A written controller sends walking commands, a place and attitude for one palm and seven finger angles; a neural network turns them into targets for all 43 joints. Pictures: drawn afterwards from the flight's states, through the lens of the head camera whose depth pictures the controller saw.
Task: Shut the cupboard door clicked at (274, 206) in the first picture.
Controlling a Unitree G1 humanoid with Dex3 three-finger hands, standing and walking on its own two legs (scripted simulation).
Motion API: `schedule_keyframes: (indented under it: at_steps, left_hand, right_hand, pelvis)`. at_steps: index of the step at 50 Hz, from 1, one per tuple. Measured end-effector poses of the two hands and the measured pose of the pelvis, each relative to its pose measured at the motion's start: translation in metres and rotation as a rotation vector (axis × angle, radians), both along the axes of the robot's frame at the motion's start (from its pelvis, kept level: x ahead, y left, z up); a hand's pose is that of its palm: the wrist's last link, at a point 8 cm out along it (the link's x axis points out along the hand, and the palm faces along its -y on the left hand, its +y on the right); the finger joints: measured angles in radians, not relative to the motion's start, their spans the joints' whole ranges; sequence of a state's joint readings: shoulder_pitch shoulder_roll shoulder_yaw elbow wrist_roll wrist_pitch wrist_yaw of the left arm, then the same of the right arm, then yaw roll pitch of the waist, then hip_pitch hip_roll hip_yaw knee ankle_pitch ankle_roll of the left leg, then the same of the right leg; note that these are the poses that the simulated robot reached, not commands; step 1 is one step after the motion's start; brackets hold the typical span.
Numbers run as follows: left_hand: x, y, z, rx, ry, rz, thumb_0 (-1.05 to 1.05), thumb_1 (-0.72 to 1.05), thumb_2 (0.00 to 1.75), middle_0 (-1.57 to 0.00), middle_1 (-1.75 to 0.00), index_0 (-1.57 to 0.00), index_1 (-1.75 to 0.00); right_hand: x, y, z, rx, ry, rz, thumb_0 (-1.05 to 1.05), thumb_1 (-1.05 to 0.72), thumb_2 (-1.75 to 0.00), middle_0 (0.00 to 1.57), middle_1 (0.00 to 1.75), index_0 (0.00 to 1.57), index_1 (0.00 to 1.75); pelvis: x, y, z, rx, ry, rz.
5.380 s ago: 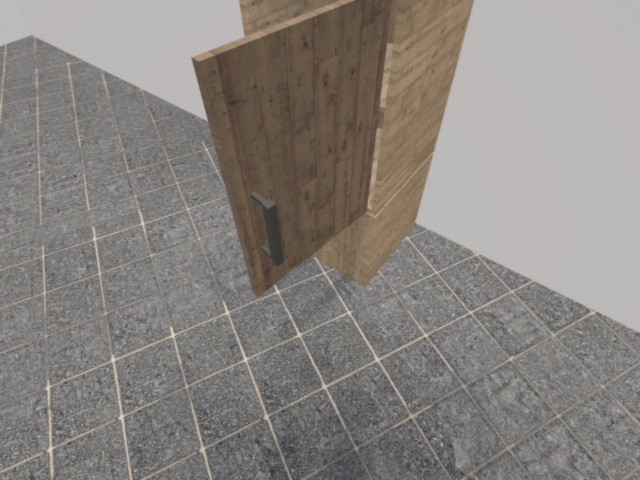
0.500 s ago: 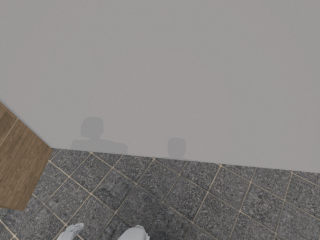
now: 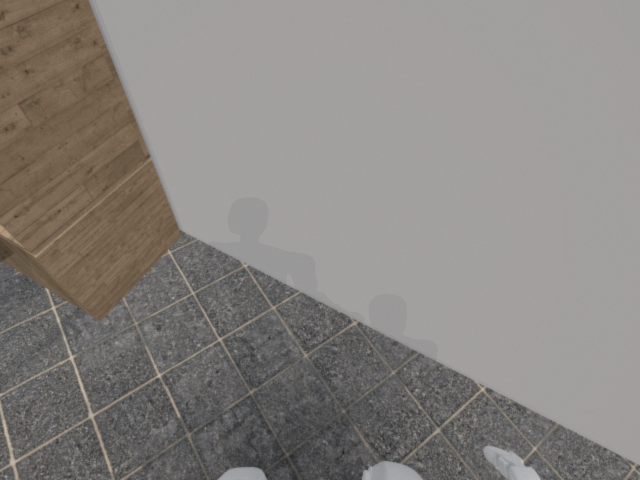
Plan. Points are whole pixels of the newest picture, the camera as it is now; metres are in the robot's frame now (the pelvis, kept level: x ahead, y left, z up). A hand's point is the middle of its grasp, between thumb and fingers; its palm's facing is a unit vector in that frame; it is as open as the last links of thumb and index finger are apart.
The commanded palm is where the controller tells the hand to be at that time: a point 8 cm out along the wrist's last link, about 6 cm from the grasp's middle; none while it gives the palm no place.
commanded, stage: turn to face it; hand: left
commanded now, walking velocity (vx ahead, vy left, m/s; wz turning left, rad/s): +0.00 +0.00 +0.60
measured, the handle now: out of the picture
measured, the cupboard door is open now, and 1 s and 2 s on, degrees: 82 82 82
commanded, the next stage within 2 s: take the last steps up to it in 1.50 s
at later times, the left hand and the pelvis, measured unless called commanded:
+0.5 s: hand out of the picture +0.03 +0.14 -0.14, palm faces +0.29 -0.92 -0.26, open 7.3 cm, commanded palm none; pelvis +0.02 -0.06 +0.02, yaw +18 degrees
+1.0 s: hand out of the picture +0.01 +0.18 -0.14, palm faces +0.54 -0.79 -0.28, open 7.3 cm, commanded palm none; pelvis +0.03 -0.06 +0.01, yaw +35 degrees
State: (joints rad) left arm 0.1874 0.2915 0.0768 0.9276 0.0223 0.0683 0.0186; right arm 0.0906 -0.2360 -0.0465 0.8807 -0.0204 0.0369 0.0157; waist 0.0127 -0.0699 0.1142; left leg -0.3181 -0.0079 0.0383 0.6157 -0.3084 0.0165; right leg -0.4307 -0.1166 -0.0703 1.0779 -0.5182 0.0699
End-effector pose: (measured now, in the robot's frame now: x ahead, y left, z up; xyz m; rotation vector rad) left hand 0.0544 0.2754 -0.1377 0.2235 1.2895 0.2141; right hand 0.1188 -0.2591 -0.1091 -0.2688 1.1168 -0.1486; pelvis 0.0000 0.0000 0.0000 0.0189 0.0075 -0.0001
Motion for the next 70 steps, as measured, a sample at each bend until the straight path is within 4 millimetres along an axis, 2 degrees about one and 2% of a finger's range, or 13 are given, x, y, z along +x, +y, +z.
schedule_keyframes:
  at_steps: [7,13,19,25,29,33,36,42,48,54,60,65,70]
  left_hand:
    - [0.010,-0.009,0.021,0.014,-0.073,0.040,0.00,0.91,0.90,-0.20,-0.30,-0.20,-0.30]
    - [0.013,-0.038,0.027,0.050,-0.132,0.072,0.00,0.91,0.90,-0.20,-0.30,-0.20,-0.30]
    - [-0.014,-0.073,0.037,0.036,-0.104,0.150,0.00,0.91,0.90,-0.20,-0.30,-0.20,-0.30]
    - [-0.047,-0.093,0.030,-0.017,-0.067,0.253,0.00,0.91,0.90,-0.20,-0.30,-0.20,-0.30]
    - [-0.077,-0.092,0.017,-0.039,-0.040,0.335,0.00,0.91,0.90,-0.20,-0.30,-0.20,-0.31]
    - [-0.109,-0.077,-0.006,-0.057,-0.006,0.416,0.00,0.91,0.90,-0.20,-0.30,-0.20,-0.31]
    - [-0.120,-0.065,-0.011,-0.047,0.021,0.459,0.00,0.91,0.90,-0.20,-0.30,-0.20,-0.30]
    - [-0.109,-0.049,0.009,-0.012,-0.055,0.500,0.01,0.91,0.90,-0.20,-0.30,-0.20,-0.30]
    - [-0.089,-0.051,0.024,0.026,-0.121,0.519,0.00,0.91,0.90,-0.20,-0.30,-0.20,-0.30]
    - [-0.074,-0.076,0.029,0.081,-0.170,0.550,0.00,0.91,0.90,-0.20,-0.30,-0.20,-0.30]
    - [-0.091,-0.120,0.037,0.054,-0.124,0.630,0.00,0.91,0.90,-0.20,-0.30,-0.20,-0.30]
    - [-0.113,-0.149,0.030,0.003,-0.093,0.723,0.00,0.91,0.90,-0.20,-0.30,-0.20,-0.30]
    - [-0.154,-0.168,0.013,-0.044,-0.047,0.825,0.00,0.91,0.90,-0.20,-0.30,-0.20,-0.30]
  right_hand:
    - [-0.006,-0.001,-0.005,0.028,0.085,0.055,0.00,-0.91,-0.90,0.20,0.30,0.20,0.30]
    - [-0.003,-0.026,-0.030,0.069,0.133,0.075,0.00,-0.91,-0.90,0.20,0.30,0.20,0.30]
    - [0.019,-0.041,-0.027,0.070,0.159,0.126,0.01,-0.91,-0.90,0.20,0.30,0.20,0.30]
    - [0.056,-0.030,-0.013,0.059,0.142,0.227,0.01,-0.91,-0.90,0.20,0.30,0.20,0.30]
    - [0.088,-0.005,-0.007,0.041,0.098,0.320,0.01,-0.91,-0.90,0.19,0.30,0.20,0.30]
    - [0.117,0.025,-0.006,0.018,0.014,0.409,0.01,-0.91,-0.90,0.20,0.30,0.20,0.30]
    - [0.122,0.039,-0.001,0.006,-0.012,0.455,0.00,-0.91,-0.90,0.20,0.30,0.20,0.30]
    - [0.110,0.042,0.007,-0.015,0.046,0.497,0.00,-0.91,-0.90,0.20,0.30,0.20,0.30]
    - [0.103,0.029,-0.001,-0.003,0.123,0.518,0.00,-0.91,-0.90,0.20,0.30,0.20,0.30]
    - [0.119,0.005,-0.026,0.018,0.180,0.536,0.00,-0.91,-0.90,0.20,0.30,0.20,0.30]
    - [0.147,0.004,-0.023,0.017,0.191,0.592,0.01,-0.91,-0.90,0.20,0.30,0.20,0.30]
    - [0.169,0.026,-0.013,0.004,0.178,0.676,0.01,-0.91,-0.90,0.20,0.30,0.20,0.30]
    - [0.189,0.073,-0.007,-0.008,0.121,0.793,0.01,-0.91,-0.90,0.19,0.30,0.20,0.30]
  pelvis:
    - [0.001,-0.014,0.010,-0.021,0.015,0.076]
    - [0.007,-0.045,0.000,-0.006,0.024,0.153]
    - [0.014,-0.058,0.011,0.018,0.004,0.237]
    - [0.020,-0.062,0.017,0.035,-0.001,0.317]
    - [0.020,-0.057,0.012,0.024,-0.007,0.370]
    - [0.019,-0.043,-0.004,0.003,-0.007,0.424]
    - [0.016,-0.042,-0.004,0.001,-0.011,0.453]
    - [0.016,-0.044,0.010,-0.032,-0.008,0.515]
    - [0.026,-0.057,0.014,-0.043,0.002,0.580]
    - [0.044,-0.082,0.002,-0.019,0.017,0.654]
    - [0.054,-0.088,0.012,0.008,0.003,0.735]
    - [0.059,-0.088,0.016,0.022,0.000,0.798]
    - [0.053,-0.080,0.011,0.012,-0.007,0.852]
